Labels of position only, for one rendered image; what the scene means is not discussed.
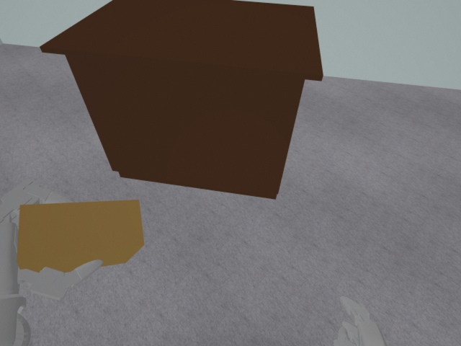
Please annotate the left robot forearm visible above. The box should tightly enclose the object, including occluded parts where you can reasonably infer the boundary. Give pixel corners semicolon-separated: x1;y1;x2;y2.
0;294;31;346

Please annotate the left robot hand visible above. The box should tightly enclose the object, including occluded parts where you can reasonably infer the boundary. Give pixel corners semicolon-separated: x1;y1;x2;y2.
0;179;103;301

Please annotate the table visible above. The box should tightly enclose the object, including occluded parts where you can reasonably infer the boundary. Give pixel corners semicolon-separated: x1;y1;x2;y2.
40;0;323;200

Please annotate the right robot hand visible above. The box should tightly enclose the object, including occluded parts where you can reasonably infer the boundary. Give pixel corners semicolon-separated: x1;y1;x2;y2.
334;296;387;346

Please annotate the sponge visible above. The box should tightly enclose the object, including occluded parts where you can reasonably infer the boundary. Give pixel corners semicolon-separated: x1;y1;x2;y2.
17;200;145;272

